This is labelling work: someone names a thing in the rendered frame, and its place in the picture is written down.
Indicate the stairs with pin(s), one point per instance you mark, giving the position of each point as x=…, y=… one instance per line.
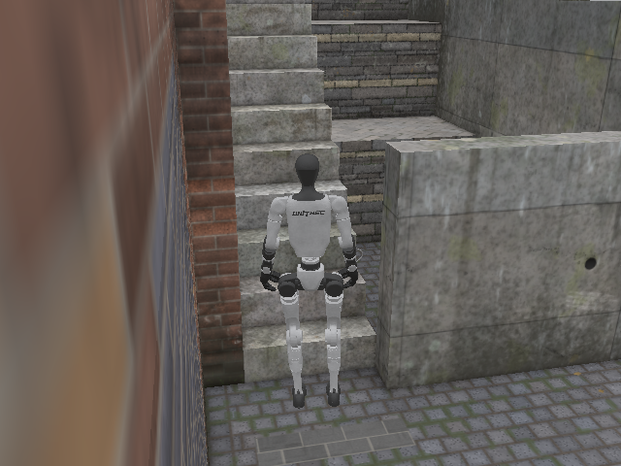
x=278, y=113

